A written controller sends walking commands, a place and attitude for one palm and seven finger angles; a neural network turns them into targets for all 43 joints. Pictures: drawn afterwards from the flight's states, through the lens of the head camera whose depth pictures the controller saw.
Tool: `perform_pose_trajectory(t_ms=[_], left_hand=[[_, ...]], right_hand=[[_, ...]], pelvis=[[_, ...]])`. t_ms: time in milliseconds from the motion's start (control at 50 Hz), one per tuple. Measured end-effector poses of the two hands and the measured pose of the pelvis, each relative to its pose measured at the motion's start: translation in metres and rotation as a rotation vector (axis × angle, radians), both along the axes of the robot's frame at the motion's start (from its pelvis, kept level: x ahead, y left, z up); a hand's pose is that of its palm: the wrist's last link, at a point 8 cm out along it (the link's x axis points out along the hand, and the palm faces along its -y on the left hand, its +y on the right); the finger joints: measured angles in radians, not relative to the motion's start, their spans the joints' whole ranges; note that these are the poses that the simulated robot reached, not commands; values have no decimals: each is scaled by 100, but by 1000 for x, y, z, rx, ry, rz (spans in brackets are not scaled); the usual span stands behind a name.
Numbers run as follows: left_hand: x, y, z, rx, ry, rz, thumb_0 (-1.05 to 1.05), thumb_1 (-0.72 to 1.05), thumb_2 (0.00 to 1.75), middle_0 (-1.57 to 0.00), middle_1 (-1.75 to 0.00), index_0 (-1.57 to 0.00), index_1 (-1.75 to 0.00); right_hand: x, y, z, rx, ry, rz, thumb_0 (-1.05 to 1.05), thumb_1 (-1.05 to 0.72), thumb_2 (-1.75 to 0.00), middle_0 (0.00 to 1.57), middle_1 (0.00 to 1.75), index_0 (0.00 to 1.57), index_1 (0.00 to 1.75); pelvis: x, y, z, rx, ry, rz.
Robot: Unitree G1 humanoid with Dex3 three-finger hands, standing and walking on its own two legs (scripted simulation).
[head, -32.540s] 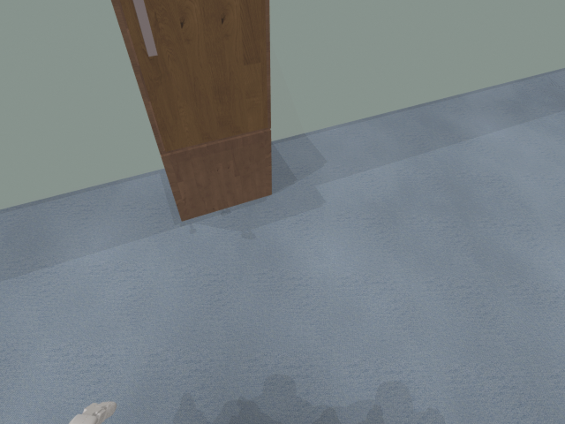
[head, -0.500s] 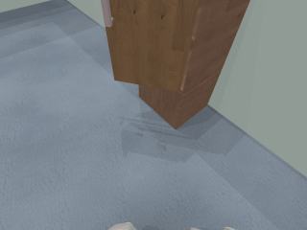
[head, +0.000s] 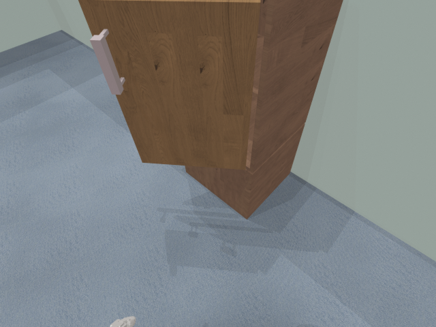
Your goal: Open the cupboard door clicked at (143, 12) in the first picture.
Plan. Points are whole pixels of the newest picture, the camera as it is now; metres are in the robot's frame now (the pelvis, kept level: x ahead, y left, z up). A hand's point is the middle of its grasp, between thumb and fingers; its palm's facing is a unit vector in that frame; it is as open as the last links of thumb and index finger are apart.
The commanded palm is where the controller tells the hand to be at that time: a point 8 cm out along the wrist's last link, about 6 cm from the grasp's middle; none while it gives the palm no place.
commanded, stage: take the last steps up to it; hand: left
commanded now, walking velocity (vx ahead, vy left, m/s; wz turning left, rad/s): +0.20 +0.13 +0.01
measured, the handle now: (111, 62) +0.71 +0.30 +0.11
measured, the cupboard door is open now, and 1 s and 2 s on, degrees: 37 37 37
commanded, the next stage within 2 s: come to a stop and stand still in 0.12 s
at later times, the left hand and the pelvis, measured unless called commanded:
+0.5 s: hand out of the picture +0.13 +0.27 -0.18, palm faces +0.05 -0.98 -0.19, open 7.4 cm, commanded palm none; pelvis +0.12 +0.09 +0.00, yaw -2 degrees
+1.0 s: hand (134, 322) +0.16 +0.19 -0.17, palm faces -0.03 -0.98 -0.21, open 7.3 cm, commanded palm none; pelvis +0.12 +0.02 +0.00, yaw -2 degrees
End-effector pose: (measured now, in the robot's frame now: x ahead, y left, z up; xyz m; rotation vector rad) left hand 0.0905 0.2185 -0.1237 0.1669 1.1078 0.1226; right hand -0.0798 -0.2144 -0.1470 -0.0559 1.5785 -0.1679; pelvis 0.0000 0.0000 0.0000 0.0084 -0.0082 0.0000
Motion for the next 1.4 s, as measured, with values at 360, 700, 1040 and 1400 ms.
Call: perform_pose_trajectory(t_ms=[360, 700, 1040, 1400], left_hand=[[-24, 84, -37, -36, 398, 160, 0, 91, 90, -20, -30, -20, -30], [91, 100, -8, 47, 172, 15, 0, 91, 90, -20, -30, -20, -30], [63, 22, -21, 8, 226, 20, 1, 93, 90, -20, -30, -21, -30], [33, -2, -13, -11, 307, 56, 1, 91, 90, -20, -30, -20, -30]], right_hand=[[292, 67, 14, -98, -398, 180, 0, -91, -90, 20, 30, 19, 30], [247, 32, 18, -149, -312, 51, -1, -91, -90, 21, 30, 20, 30], [175, -5, 3, -89, -124, 3, 0, -91, -90, 20, 30, 19, 30], [201, -6, 5, -57, -160, 41, 1, -93, -90, 20, 30, 20, 30]], pelvis=[[124, 78, -8, -7, 4, -2], [112, 66, 4, -42, 32, -51], [118, 13, -1, -15, 17, -24], [127, 0, 8, 2, 2, -31]])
